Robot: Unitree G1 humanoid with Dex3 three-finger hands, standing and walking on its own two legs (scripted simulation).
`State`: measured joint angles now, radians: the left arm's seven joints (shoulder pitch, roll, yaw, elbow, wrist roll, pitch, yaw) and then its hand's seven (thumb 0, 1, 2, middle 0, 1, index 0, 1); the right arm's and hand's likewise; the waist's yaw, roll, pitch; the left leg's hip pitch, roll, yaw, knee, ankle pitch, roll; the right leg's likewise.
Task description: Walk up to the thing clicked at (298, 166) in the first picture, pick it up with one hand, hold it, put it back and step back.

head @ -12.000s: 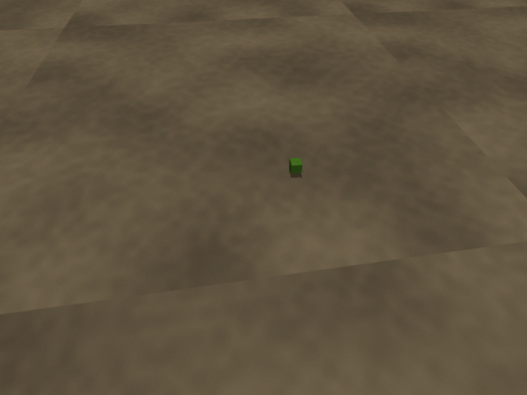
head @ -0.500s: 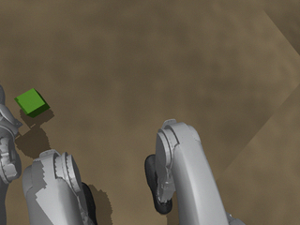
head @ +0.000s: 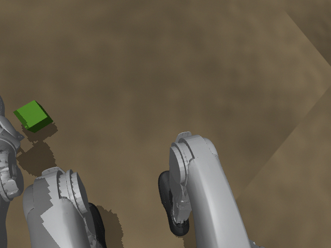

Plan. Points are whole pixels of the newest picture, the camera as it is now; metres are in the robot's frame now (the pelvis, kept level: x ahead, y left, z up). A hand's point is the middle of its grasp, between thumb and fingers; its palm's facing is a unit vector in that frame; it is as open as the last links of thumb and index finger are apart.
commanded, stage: rise first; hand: left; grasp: from above
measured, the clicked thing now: (34, 116) +0.49 +0.25 -0.29
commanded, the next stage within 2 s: approach in 0.76 s
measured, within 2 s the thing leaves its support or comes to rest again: neither
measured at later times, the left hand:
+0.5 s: hand (1, 123) +0.45 +0.28 -0.18, palm faces -0.34 -0.24 -0.91, open 12.8 cm
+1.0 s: hand (3, 122) +0.45 +0.28 -0.18, palm faces -0.35 -0.23 -0.91, open 12.8 cm
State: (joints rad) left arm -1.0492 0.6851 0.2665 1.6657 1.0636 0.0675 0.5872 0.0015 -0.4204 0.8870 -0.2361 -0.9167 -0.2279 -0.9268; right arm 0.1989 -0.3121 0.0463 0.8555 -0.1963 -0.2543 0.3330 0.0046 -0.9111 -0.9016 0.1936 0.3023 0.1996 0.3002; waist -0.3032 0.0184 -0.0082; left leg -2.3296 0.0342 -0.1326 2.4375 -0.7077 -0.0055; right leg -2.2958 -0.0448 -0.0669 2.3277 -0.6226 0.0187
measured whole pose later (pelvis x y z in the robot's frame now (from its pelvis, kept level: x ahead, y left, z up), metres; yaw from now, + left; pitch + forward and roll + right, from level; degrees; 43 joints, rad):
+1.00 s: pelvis +0.00 +0.00 +0.00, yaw +0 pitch +34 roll -7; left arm -1.07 0.67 0.24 1.73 1.10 0.02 0.62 0.00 -0.33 0.83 -0.36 -0.75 -0.33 -0.79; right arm 0.19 -0.31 0.03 0.89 -0.22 -0.28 0.35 0.00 -0.90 -0.90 0.19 0.30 0.20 0.30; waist -0.30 0.01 -0.01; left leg -2.33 0.03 -0.13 2.44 -0.71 -0.01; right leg -2.29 -0.05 -0.06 2.34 -0.63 0.02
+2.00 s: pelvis +0.00 +0.00 -0.01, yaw -3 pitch +31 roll -10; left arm -1.16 0.76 0.26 1.87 1.08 0.06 0.73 0.00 -0.36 0.87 -0.31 -0.82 -0.28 -0.85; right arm 0.13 -0.35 0.12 0.83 -0.26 -0.37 0.43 0.00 -0.91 -0.90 0.19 0.30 0.20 0.30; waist -0.39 -0.03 0.10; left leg -2.34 0.03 -0.18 2.49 -0.72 -0.01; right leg -2.28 -0.03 -0.10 2.35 -0.62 0.03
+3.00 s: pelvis -0.01 +0.01 -0.01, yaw -6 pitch +28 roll -14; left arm -1.21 0.94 0.21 1.91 1.06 0.03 0.77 0.00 -0.07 0.63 -0.51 -0.65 -0.50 -0.66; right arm 0.13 -0.38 0.27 0.75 -0.28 -0.43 0.45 0.00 -0.91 -0.90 0.19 0.30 0.20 0.30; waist -0.46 -0.12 0.23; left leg -2.32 0.03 -0.25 2.53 -0.72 0.00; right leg -2.23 -0.01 -0.16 2.32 -0.59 0.05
